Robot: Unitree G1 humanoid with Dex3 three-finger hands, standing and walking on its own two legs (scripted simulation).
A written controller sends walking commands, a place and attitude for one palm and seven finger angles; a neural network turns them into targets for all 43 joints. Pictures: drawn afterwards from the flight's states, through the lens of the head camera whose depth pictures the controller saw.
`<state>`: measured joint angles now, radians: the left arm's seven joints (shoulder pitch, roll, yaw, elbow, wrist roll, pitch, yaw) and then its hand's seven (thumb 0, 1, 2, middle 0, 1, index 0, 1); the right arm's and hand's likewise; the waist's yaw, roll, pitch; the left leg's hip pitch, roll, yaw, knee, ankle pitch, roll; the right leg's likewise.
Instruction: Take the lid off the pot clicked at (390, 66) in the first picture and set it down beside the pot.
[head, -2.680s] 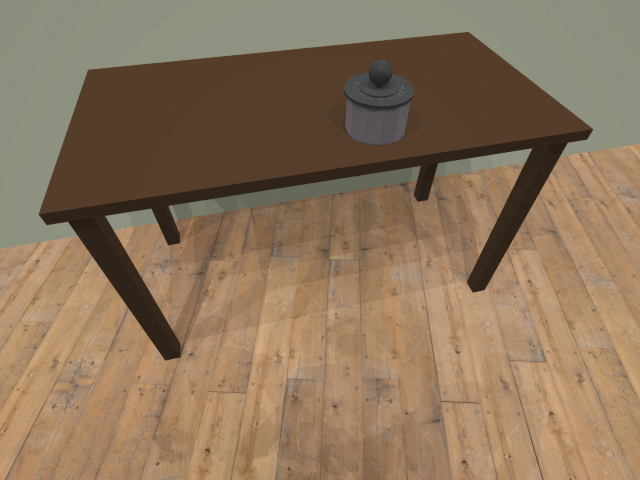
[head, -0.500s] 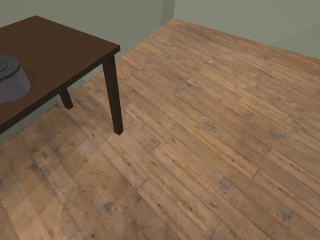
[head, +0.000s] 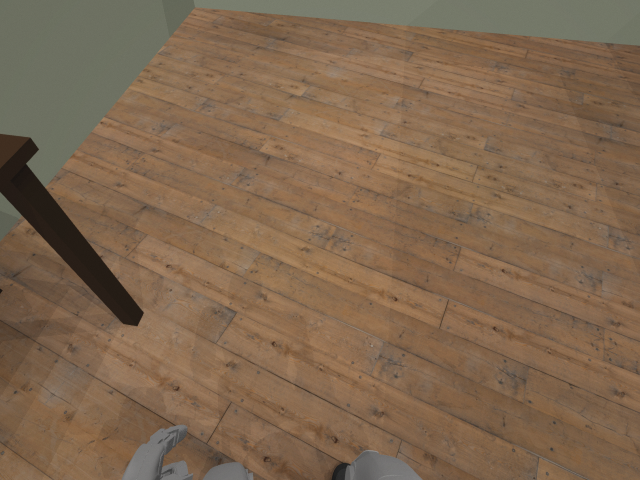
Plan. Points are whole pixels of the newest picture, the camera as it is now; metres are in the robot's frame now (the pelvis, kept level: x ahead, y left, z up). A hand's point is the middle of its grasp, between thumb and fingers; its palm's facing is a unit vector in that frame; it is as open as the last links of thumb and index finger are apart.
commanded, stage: walk to a spot facing it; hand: left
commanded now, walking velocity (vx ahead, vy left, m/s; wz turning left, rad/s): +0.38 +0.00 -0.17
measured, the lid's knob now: out of the picture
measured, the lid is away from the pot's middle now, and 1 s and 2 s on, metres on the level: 0.00 0.00 0.00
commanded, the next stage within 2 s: turn to face it in 0.30 s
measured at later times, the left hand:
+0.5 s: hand (164, 478) +0.15 +0.22 -0.16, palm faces -0.02 -0.99 -0.17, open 7.4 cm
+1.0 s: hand (196, 359) +0.31 +0.19 -0.14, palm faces +0.22 -0.95 -0.23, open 7.3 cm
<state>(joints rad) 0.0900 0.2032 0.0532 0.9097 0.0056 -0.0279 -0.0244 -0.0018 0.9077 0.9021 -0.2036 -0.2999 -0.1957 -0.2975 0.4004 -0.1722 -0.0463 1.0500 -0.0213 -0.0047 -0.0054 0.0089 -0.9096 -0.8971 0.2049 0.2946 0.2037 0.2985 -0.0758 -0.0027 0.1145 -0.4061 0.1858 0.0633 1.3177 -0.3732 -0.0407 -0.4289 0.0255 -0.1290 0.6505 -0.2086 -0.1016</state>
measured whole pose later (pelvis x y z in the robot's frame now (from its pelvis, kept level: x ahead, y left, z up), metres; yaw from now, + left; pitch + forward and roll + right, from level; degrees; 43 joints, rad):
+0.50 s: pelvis +0.19 +0.03 +0.02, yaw -8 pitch -2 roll +1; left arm 0.41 0.18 0.06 1.11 0.02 -0.01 -0.01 0.00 0.91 0.90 -0.20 -0.30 -0.19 -0.30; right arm 0.17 -0.13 -0.02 0.95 -0.03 -0.07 0.00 0.00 -0.91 -0.90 0.20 0.29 0.20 0.30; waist 0.04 -0.05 0.02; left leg -0.27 0.05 0.14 0.53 -0.23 0.02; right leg -0.38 -0.02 -0.03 1.06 -0.43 -0.02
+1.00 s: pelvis +0.26 +0.00 +0.02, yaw +10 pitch -2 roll +1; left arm 0.20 0.17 0.05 0.93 0.03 0.00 0.03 0.00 0.91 0.90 -0.21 -0.30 -0.20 -0.30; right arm 0.22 -0.20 -0.08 0.98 -0.02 0.06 0.02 0.01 -0.91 -0.90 0.20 0.29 0.20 0.30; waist -0.02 -0.01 0.06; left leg -0.45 0.06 0.10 0.91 -0.43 -0.05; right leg -0.20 -0.14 -0.24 0.56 -0.31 0.00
